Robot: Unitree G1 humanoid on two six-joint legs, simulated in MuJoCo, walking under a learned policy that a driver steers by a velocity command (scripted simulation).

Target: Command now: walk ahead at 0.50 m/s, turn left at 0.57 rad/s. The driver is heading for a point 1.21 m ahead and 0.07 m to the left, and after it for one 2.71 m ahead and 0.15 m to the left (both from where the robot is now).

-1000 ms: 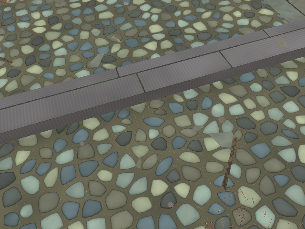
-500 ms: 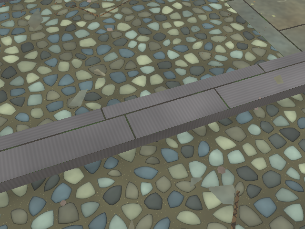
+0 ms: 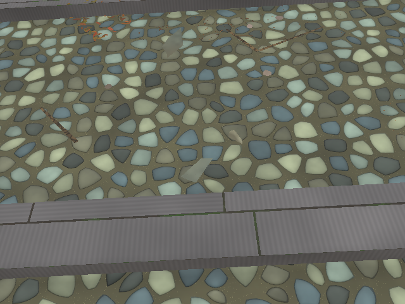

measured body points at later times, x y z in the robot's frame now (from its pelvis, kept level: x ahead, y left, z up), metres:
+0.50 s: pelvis +0.25 +0.08 +0.00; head +0.28 +0.10 +0.45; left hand +0.29 +0.36 -0.13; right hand +0.39 -0.17 -0.12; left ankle +0.23 +0.13 -0.75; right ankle +0.33 -0.07 -0.67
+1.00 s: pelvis +0.55 +0.09 -0.01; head +0.58 +0.09 +0.44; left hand +0.54 +0.35 -0.14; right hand +0.66 -0.15 -0.16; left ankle +0.48 +0.20 -0.58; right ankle +0.46 -0.03 -0.75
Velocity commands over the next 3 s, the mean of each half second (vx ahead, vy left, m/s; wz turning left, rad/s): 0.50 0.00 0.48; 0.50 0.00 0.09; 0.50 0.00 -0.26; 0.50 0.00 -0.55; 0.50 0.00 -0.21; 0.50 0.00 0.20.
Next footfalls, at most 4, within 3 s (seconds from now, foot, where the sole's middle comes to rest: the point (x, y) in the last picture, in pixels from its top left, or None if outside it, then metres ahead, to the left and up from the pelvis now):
0.26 left None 0.26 0.14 -0.78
0.72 right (233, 299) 0.50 -0.02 -0.78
1.16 left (155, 202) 0.81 0.25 -0.70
1.78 right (214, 130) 1.17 0.04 -0.70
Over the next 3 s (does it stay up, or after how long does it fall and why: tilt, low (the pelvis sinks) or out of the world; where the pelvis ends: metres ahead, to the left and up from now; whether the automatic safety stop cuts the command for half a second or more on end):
stays up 1.65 0.02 0.08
